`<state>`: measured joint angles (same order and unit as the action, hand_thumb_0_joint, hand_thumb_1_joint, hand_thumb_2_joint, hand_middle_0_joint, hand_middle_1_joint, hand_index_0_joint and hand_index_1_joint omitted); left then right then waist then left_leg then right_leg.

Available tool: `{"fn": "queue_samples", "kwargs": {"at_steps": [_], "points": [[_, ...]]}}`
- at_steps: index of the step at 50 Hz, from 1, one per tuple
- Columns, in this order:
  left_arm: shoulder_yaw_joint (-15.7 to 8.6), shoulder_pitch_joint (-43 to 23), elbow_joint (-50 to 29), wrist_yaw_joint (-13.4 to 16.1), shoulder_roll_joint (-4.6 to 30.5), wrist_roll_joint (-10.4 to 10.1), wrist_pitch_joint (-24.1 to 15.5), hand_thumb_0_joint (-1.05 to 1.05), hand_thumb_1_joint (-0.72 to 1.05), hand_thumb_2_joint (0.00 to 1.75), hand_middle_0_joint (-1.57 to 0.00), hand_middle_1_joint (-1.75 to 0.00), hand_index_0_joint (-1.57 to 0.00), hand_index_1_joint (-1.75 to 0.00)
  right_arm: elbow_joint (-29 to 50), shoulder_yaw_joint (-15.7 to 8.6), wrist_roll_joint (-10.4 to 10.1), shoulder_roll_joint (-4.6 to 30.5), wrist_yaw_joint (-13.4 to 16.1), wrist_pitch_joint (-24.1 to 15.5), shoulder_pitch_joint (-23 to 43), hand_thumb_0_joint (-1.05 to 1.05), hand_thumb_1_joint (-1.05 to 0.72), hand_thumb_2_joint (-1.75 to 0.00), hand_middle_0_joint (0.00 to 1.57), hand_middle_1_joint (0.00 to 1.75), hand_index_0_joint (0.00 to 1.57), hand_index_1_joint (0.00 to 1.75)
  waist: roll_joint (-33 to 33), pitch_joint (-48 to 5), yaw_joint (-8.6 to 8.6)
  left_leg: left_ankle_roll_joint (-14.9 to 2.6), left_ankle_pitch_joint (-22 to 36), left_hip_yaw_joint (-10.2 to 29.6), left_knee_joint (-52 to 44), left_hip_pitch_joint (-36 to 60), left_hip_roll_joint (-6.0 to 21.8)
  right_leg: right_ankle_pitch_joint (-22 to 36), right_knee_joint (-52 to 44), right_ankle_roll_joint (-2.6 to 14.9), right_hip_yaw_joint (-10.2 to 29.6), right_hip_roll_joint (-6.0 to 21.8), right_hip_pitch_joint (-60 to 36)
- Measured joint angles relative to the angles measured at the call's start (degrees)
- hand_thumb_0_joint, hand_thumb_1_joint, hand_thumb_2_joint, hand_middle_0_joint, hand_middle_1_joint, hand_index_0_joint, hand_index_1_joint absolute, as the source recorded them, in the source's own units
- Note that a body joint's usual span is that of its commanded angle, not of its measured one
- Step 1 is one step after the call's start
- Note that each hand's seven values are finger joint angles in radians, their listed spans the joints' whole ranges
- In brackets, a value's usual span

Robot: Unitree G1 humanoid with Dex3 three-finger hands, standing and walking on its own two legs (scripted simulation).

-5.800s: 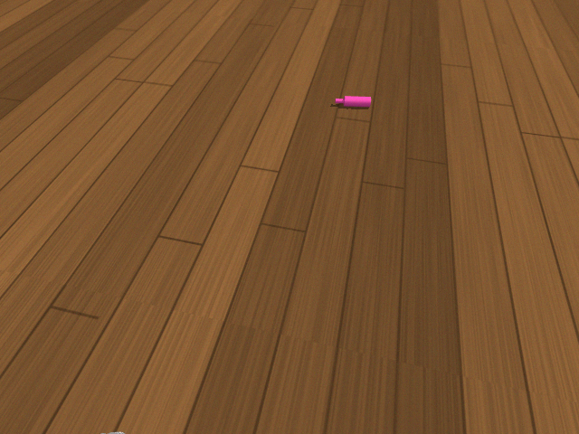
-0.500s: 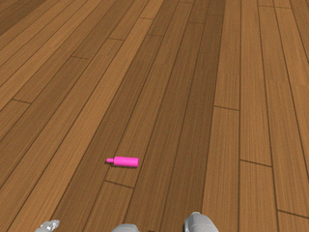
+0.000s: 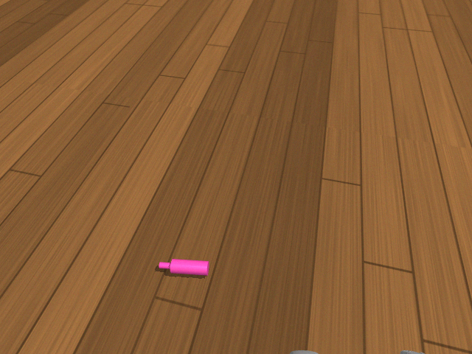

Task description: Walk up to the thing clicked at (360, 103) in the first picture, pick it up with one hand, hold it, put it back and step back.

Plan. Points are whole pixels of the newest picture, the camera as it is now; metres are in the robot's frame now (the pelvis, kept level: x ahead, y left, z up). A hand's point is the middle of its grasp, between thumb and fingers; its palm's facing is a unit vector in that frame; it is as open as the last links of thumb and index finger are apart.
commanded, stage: walk up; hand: left
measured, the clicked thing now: (183, 266) +0.52 +0.27 -0.74
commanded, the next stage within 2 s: none
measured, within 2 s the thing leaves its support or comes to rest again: neither
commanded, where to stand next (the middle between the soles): +0.06 +0.02 m, yaw -1 degrees
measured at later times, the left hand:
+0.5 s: hand out of the picture +0.11 +0.24 -0.14, palm faces -0.04 -0.93 -0.36, open 7.4 cm
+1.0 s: hand out of the picture +0.10 +0.25 -0.15, palm faces -0.06 -0.93 -0.36, open 7.4 cm
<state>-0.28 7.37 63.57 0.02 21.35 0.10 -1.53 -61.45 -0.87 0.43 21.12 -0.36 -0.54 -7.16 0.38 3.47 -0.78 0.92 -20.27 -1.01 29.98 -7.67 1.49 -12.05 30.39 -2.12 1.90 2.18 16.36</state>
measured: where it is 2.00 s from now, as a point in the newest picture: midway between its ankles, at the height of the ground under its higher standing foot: outside the picture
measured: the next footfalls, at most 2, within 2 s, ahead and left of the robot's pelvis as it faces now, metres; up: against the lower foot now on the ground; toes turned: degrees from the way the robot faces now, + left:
left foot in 1.52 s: +0.22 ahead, +0.14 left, +0.00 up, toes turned -4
right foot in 1.96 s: -0.02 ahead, -0.11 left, +0.00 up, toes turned -7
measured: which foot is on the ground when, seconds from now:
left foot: down 0.00-1.00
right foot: down 0.00-1.00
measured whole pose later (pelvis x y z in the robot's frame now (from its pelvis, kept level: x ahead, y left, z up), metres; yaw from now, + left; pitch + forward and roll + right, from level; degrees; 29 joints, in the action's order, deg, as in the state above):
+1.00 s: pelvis +0.01 +0.00 +0.01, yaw -3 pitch -3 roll +1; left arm -0.8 5.0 64.2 0.3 20.1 0.7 -0.7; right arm -63.4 -1.7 0.7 20.7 -0.5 0.5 -7.5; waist 0.0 4.4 0.2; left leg 1.0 -18.3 -3.7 24.0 -2.7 1.7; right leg -10.4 26.7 -2.2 4.2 1.5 13.5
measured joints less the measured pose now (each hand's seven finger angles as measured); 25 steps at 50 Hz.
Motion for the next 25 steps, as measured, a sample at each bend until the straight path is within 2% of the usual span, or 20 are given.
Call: {"fn": "queue_samples", "kwargs": {"at_steps": [11, 25], "points": [[0.22, -3.57, -0.30, 0.46, -0.79, 0.13, 0.00, 0.00, 0.90, 0.89, -0.20, -0.30, -0.20, -0.30, -0.52, -0.52, -0.36, 0.18, 0.28, 0.58, 3.14, 0.01, -0.90, -0.89, 0.20, 0.30, 0.20, 0.30, 0.28, 0.83, 0.30, 0.27, 0.81, -0.39, -2.70, 2.28, -0.15, -0.32, -0.45, 0.20, 0.31, 0.09, -1.13], [-0.05, -4.18, 0.48, 0.12, -1.47, 0.66, 0.40, 0.00, 0.90, 0.89, -0.21, -0.30, -0.20, -0.30, -2.26, -0.53, 0.13, 0.09, -0.15, 1.12, 1.57, 0.01, -0.90, -0.89, 0.20, 0.30, 0.20, 0.30, -0.44, 1.01, 1.15, 0.52, 2.61, -1.31, -5.75, 4.14, 0.26, 1.71, -3.35, 0.32, 1.06, -0.46, -2.55]]}}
